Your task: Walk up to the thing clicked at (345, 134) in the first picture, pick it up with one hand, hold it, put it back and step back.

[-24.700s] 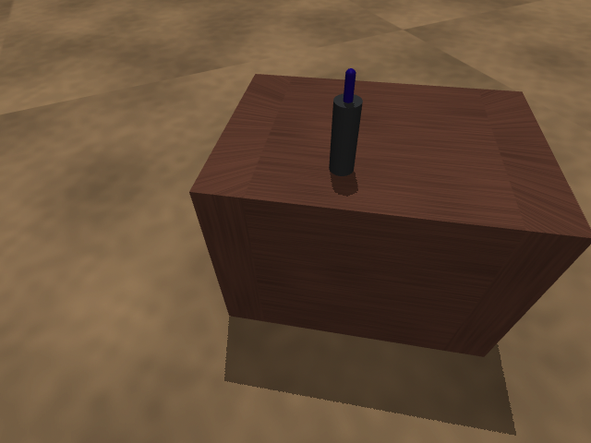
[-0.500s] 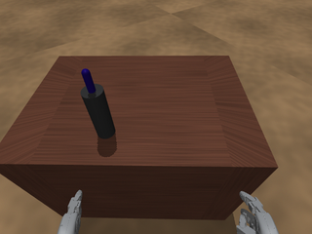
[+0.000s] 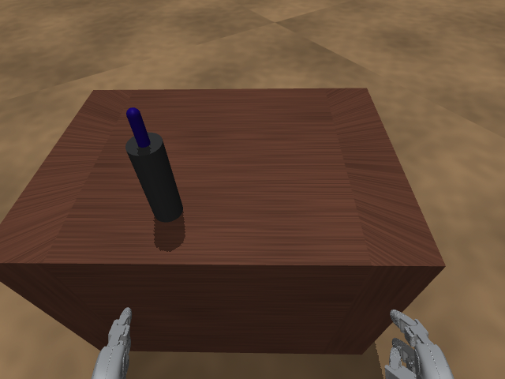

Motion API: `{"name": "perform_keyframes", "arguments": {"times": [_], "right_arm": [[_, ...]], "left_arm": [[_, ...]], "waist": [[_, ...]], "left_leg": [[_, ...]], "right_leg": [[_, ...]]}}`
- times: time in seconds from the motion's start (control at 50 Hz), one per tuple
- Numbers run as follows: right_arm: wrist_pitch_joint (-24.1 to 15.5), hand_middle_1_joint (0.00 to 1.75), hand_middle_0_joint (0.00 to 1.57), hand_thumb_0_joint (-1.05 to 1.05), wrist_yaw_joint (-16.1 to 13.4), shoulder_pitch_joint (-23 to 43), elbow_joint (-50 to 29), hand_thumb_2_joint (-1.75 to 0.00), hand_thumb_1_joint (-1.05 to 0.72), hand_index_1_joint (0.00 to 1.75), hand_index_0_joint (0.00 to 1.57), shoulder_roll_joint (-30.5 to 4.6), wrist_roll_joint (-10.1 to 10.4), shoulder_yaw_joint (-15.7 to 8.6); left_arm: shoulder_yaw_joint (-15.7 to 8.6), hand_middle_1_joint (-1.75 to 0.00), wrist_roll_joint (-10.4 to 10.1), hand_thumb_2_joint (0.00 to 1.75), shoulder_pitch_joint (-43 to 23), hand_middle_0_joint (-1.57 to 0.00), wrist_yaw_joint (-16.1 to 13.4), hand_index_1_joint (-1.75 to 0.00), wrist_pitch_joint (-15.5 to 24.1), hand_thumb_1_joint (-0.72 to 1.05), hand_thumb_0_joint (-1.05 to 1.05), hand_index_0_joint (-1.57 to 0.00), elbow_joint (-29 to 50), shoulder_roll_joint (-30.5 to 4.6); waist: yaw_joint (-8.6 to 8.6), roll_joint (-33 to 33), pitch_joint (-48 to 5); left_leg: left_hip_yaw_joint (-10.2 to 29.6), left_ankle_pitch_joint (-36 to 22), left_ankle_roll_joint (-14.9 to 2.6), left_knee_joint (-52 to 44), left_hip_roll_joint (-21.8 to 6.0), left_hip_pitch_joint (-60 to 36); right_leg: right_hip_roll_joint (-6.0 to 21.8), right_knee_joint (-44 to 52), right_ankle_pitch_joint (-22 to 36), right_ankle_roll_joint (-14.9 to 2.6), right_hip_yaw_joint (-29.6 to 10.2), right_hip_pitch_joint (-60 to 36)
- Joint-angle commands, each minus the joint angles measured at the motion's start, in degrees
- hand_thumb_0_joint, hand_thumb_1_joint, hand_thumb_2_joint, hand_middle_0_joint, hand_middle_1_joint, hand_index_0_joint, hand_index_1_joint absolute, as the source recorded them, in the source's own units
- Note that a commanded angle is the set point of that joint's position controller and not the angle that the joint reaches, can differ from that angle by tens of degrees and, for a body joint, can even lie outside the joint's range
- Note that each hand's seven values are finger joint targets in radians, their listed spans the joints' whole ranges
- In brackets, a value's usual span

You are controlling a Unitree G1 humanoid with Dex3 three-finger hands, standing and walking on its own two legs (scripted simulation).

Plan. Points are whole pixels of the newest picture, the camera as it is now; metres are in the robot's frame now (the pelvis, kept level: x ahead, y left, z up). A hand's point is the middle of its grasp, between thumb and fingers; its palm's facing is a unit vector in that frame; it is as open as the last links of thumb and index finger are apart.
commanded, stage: home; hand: left
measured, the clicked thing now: (153, 168) +0.50 +0.21 +0.06
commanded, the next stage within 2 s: stand in 1.40 s
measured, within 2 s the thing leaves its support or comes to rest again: neither
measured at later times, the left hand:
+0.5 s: hand (152, 373) +0.17 +0.18 -0.05, palm faces +0.11 -0.97 -0.23, open 17.4 cm
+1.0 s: hand (148, 372) +0.17 +0.18 -0.05, palm faces +0.12 -0.96 -0.25, open 17.5 cm
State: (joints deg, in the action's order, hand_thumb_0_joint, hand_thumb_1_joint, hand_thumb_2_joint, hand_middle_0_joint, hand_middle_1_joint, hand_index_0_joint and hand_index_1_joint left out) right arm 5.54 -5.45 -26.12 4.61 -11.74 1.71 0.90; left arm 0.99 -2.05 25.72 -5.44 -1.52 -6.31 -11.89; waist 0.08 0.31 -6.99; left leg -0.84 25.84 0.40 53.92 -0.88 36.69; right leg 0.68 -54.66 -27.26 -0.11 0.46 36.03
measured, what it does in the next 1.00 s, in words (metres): stands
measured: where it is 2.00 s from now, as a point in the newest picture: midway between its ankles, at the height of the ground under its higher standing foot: outside the picture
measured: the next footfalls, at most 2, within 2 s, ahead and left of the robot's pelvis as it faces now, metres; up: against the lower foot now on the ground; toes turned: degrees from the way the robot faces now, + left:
none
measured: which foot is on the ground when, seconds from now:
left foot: down 0.00-1.00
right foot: down 0.00-1.00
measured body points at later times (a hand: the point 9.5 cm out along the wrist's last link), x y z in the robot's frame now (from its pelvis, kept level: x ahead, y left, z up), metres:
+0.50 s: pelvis +0.00 +0.00 +0.00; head +0.02 +0.00 +0.45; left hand +0.16 +0.23 -0.03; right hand +0.16 -0.23 -0.04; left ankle +0.01 +0.12 -0.69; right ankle +0.00 -0.12 -0.69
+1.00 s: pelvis +0.00 +0.00 +0.00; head +0.02 +0.01 +0.45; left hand +0.16 +0.23 -0.03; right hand +0.16 -0.24 -0.06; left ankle +0.01 +0.12 -0.69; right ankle +0.00 -0.12 -0.69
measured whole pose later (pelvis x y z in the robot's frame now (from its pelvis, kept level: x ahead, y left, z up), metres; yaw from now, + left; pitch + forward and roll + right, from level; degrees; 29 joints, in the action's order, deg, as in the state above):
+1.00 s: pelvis +0.00 +0.00 +0.00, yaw +0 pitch +8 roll -1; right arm 4.1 -6.6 -21.0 17.1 -12.6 2.1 1.1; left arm 1.1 -1.5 28.0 -7.8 -2.9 -2.6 -12.4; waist -0.9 -0.1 -7.1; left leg 0.0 27.2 0.3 56.0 -1.6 37.2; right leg 0.0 -54.7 -27.6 0.0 1.3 35.5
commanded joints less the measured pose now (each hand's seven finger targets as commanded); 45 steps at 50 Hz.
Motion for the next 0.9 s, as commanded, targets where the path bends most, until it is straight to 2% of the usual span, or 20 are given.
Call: {"name": "perform_keyframes", "arguments": {"times": [0.0, 0.02, 0.1, 0.14, 0.18, 0.2, 0.24, 0.28, 0.34, 0.44, 0.46, 0.52, 0.58, 0.64, 0.66, 0.78, 0.8, 0.82, 0.84, 0.88], "right_arm": [[-3.36, 0.3, 0.2, 0.0, -0.64, 1.87, -10.63, -0.9, -0.9, 0.3, 0.2, -5.52, -0.17, -3.24], [-3.48, 0.3, 0.2, 0.0, -0.59, 2.16, -11.85, -0.9, -0.9, 0.3, 0.2, -5.75, -0.15, -3.37], [-3.21, 0.3, 0.2, 0.0, -0.55, 1.69, -12.1, -0.9, -0.9, 0.3, 0.2, -5.91, -0.27, -3.54], [-2.95, 0.3, 0.2, 0.0, -0.75, 0.88, -11.01, -0.9, -0.9, 0.3, 0.2, -5.35, -0.16, -3.21], [-3.06, 0.3, 0.2, 0.0, -0.64, 1.9, -12.21, -0.9, -0.9, 0.3, 0.2, -5.59, -0.24, -3.31], [-2.99, 0.3, 0.2, 0.0, -0.67, 1.84, -10.8, -0.9, -0.9, 0.3, 0.2, -5.34, -0.15, -3.07], [-2.9, 0.3, 0.2, 0.0, -0.74, 2.0, -11.8, -0.9, -0.9, 0.3, 0.2, -6.09, -0.1, -3.61], [-2.87, 0.3, 0.2, 0.0, -0.74, 1.27, -11.71, -0.9, -0.9, 0.3, 0.2, -5.53, -0.2, -3.33], [-2.99, 0.3, 0.2, 0.0, -0.83, 0.69, -12.45, -0.9, -0.9, 0.3, 0.2, -5.59, -0.13, -3.33], [-2.79, 0.3, 0.2, 0.0, -0.66, 2.0, -12.24, -0.9, -0.9, 0.3, 0.2, -5.54, -0.17, -3.25], [-2.74, 0.3, 0.2, 0.0, -0.81, 0.87, -12.58, -0.9, -0.9, 0.3, 0.2, -5.91, -0.06, -3.85], [-2.8, 0.3, 0.2, 0.0, -0.74, 1.34, -12.18, -0.9, -0.9, 0.3, 0.2, -5.55, -0.1, -3.44], [-2.68, 0.3, 0.2, 0.0, -0.85, 0.26, -12.79, -0.9, -0.9, 0.3, 0.2, -5.63, -0.04, -3.68], [-2.59, 0.3, 0.2, 0.0, -0.85, 0.34, -12.07, -0.9, -0.9, 0.3, 0.2, -5.39, -0.15, -3.33], [-2.62, 0.3, 0.2, 0.0, -0.72, 0.6, -12.41, -0.9, -0.9, 0.3, 0.2, -5.67, -0.13, -3.69], [-2.45, 0.3, 0.2, 0.0, -0.65, 0.35, -11.9, -0.9, -0.9, 0.3, 0.2, -5.49, -0.09, -3.77], [-2.48, 0.3, 0.2, 0.0, -0.65, 0.57, -13.0, -0.9, -0.9, 0.3, 0.2, -5.69, -0.22, -3.97], [-3.0, 0.3, 0.2, 0.0, -1.25, 4.67, 1.26, -0.9, -0.9, 0.3, 0.2, -8.28, 0.23, -3.94], [-3.62, 0.3, 0.2, 0.0, -1.41, 4.78, -0.4, -0.9, -0.9, 0.3, 0.2, -7.84, 0.35, -3.46], [-4.57, 0.3, 0.2, 0.0, -1.57, 5.78, 0.97, -0.9, -0.9, 0.3, 0.2, -7.09, 0.41, -3.07]], "left_arm": [[-3.82, -0.05, 0.24, 0.05, -2.07, -0.05, -0.58, -0.05, 3.27, -0.55, 0.0, -0.05, 10.84, -5.91], [-3.1, -0.06, 0.37, 0.07, 0.3, -0.05, -0.55, -0.06, 3.06, -0.53, 0.0, -0.05, 9.13, -4.55], [-2.67, -0.05, 0.4, 0.06, -0.43, -0.05, -0.65, -0.05, 3.0, -0.55, 0.0, -0.05, 9.59, -4.25], [-4.24, -0.06, 0.36, 0.06, -3.66, -0.05, -0.77, -0.06, 3.57, -0.54, 0.0, -0.05, 13.57, -6.77], [-3.16, -0.05, 0.34, 0.06, -0.17, -0.05, -0.67, -0.05, 3.11, -0.55, 0.0, -0.05, 9.73, -4.81], [-4.38, -0.06, 0.17, 0.07, -2.92, -0.05, -0.83, -0.06, 3.57, -0.53, 0.0, -0.05, 13.36, -6.74], [-3.04, -0.06, 0.29, 0.07, -0.47, -0.05, -0.73, -0.06, 3.41, -0.53, 0.0, -0.05, 9.73, -5.03], [-2.96, -0.06, 0.25, 0.06, -1.8, -0.05, -0.77, -0.06, 3.67, -0.54, 0.0, -0.05, 12.31, -5.26], [-3.79, -0.06, 0.35, 0.07, -1.42, -0.05, -0.76, -0.06, 3.69, -0.52, 0.0, -0.05, 12.87, -5.98], [-3.51, -0.06, 0.3, 0.06, -1.32, -0.05, -0.97, -0.06, 3.57, -0.54, 0.0, -0.05, 12.77, -5.77], [-3.91, -0.05, 0.42, 0.06, -1.73, -0.05, -0.97, -0.05, 3.7, -0.55, 0.0, -0.05, 13.5, -6.19], [-3.67, -0.05, 0.29, 0.05, -1.54, -0.05, -1.06, -0.05, 3.63, -0.55, 0.0, -0.05, 13.6, -6.0], [-2.78, -0.05, 0.46, 0.05, -0.67, -0.05, -0.94, -0.05, 3.51, -0.55, 0.0, -0.05, 12.58, -5.09], [-3.83, -0.05, 0.5, 0.06, -0.83, -0.05, -1.0, -0.05, 3.4, -0.55, 0.0, -0.05, 12.99, -6.07], [-2.47, -0.05, 0.53, 0.05, 1.04, -0.05, -0.84, -0.05, 3.07, -0.55, 0.0, -0.05, 10.12, -4.18], [-4.12, -0.05, 0.51, 0.04, -1.11, -0.05, -1.02, -0.05, 3.28, -0.58, 0.0, -0.05, 13.67, -6.33], [-3.39, -0.05, 0.51, 0.04, 0.33, -0.05, -0.91, -0.05, 3.1, -0.58, 0.0, -0.05, 11.4, -5.09], [-5.56, -0.05, 0.71, 0.05, 1.72, -0.05, -2.0, -0.05, 2.66, -0.57, 0.0, -0.05, 14.56, -7.06], [-3.8, -0.05, 0.72, 0.06, 3.36, -0.05, -2.07, -0.05, 2.02, -0.55, 0.0, -0.05, 12.36, -5.1], [-3.61, -0.05, 0.71, 0.05, 1.69, -0.05, -2.67, -0.05, 1.78, -0.56, 0.0, -0.05, 16.75, -6.08]], "waist": [[0.33, -0.18, -3.58], [0.31, 0.82, -4.71], [-0.05, 0.24, -4.4], [0.07, -0.31, -5.03], [0.24, 0.5, -3.69], [0.82, -1.07, -3.64], [0.2, 0.98, -2.16], [0.04, -0.29, -3.5], [-0.03, 0.43, -5.88], [0.8, -0.99, -4.48], [-0.03, -0.72, -5.37], [0.62, -1.05, -5.01], [0.02, 0.4, -5.94], [0.41, -0.43, -5.36], [0.13, 1.1, -4.4], [0.63, -1.44, -5.37], [-0.01, 0.1, -5.5], [-0.25, 0.73, -6.41], [-0.66, 0.93, -4.17], [-0.12, -2.35, -5.21]], "left_leg": [[-1.1, -8.52, -0.97, -8.6, 0.72, -4.21], [-1.11, -9.58, -0.97, -8.32, 0.64, -4.32], [-1.11, -10.24, -0.88, -8.23, 0.58, -4.39], [-1.29, -9.24, -0.96, -8.07, 0.74, -4.55], [-1.22, -8.26, -0.99, -8.18, 0.74, -3.33], [-1.37, -7.67, -0.92, -8.34, 0.88, -3.39], [-1.49, -6.03, -1.02, -8.49, 0.9, -2.77], [-1.43, -5.21, -1.0, -8.5, 0.96, -3.09], [-1.53, -7.73, -1.15, -7.53, 0.99, -3.98], [-1.05, -7.7, -0.82, -8.25, 0.79, -3.21], [-1.08, -7.95, -0.88, -8.16, 0.66, -4.08], [-0.8, -8.21, -0.81, -8.21, 0.65, -3.39], [-1.0, -10.8, -0.95, -7.49, 0.62, -4.38], [-1.23, -11.46, -0.93, -7.1, 0.76, -4.0], [-1.01, -10.71, -0.96, -7.35, 0.59, -3.38], [-0.89, -11.66, -0.62, -7.66, 0.53, -3.98], [-1.01, -12.21, -0.82, -6.95, 0.58, -3.98], [0.57, -12.57, -0.87, -6.24, 0.39, -5.37], [0.28, -11.47, -0.93, -6.68, 0.53, -4.7], [0.14, -11.49, -0.67, -6.94, 0.51, -4.94]], "right_leg": [[-0.38, 9.97, 9.44, -0.23, 0.89, -2.52], [-0.5, 9.47, 10.52, -0.28, 0.88, -2.91], [-0.71, 9.16, 11.28, -0.25, 1.04, -2.45], [-0.4, 9.55, 10.55, -0.12, 0.63, -2.42], [-0.4, 9.69, 9.43, -0.15, 0.77, -2.35], [-0.23, 9.88, 8.78, -0.29, 0.55, -2.19], [-0.38, 10.22, 7.1, -0.18, 0.6, -1.12], [-0.38, 10.21, 6.37, -0.37, 0.5, -0.97], [-0.33, 9.83, 9.2, -0.11, 0.26, -2.3], [-0.6, 8.91, 8.65, -0.4, 0.93, -1.63], [-0.72, 8.78, 8.96, -0.42, 0.81, -1.71], [-0.68, 8.51, 9.01, -0.55, 0.93, -1.68], [-0.77, 8.25, 11.77, -0.35, 0.85, -2.4], [-0.66, 8.36, 12.58, -0.3, 0.76, -1.9], [-0.72, 8.26, 11.73, -0.25, 0.98, -1.68], [-0.85, 7.8, 12.23, -0.5, 1.12, -1.99], [-0.7, 8.03, 13.22, -0.2, 0.95, -2.48], [-1.96, 8.41, 14.09, -0.18, 1.67, -3.94], [-1.76, 8.94, 13.13, -0.13, 1.61, -3.54], [-1.55, 8.89, 13.11, -0.43, 1.42, -3.89]]}}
